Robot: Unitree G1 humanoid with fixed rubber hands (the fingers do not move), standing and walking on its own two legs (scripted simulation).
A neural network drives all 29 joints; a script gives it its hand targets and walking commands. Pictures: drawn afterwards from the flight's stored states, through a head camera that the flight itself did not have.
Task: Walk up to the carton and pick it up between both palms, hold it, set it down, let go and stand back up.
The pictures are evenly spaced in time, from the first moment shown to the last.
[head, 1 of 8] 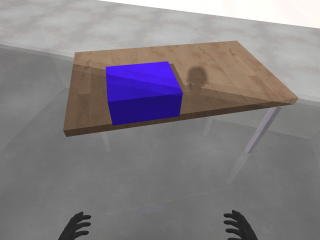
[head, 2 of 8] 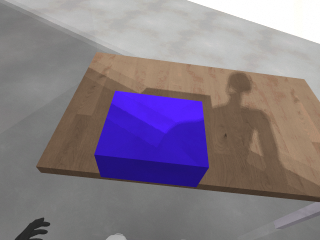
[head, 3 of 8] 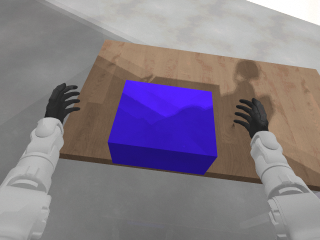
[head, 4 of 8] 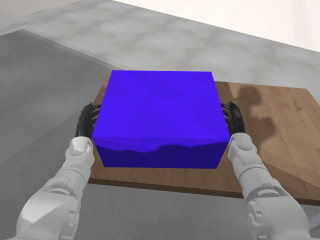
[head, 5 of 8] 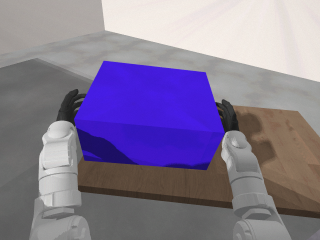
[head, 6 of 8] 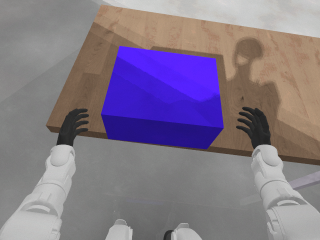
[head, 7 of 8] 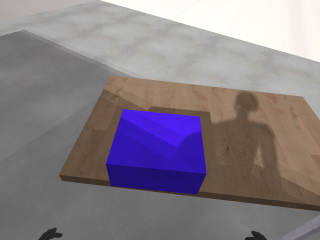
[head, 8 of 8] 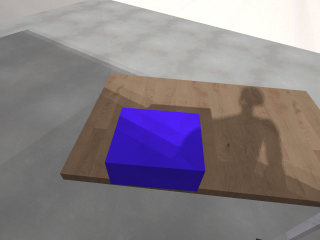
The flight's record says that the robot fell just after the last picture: no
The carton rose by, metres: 0.31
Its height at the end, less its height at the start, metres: +0.00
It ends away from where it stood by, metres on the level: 0.02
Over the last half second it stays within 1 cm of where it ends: yes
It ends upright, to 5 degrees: yes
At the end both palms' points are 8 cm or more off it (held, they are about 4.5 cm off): yes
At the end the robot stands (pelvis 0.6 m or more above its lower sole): yes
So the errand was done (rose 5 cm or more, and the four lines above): yes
